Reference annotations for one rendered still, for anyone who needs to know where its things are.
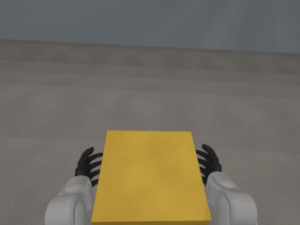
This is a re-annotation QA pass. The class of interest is robot right forearm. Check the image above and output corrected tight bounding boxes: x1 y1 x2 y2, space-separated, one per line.
205 172 258 225

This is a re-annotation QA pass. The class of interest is right robot hand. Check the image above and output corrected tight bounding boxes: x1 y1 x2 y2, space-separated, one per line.
195 143 222 186

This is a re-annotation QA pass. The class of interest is left robot hand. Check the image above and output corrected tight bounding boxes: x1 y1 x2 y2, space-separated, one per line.
74 147 103 187

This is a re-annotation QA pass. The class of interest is carton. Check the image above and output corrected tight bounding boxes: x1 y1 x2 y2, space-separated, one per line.
91 130 212 225

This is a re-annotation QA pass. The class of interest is robot left forearm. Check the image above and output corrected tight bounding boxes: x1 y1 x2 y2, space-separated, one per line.
44 175 95 225

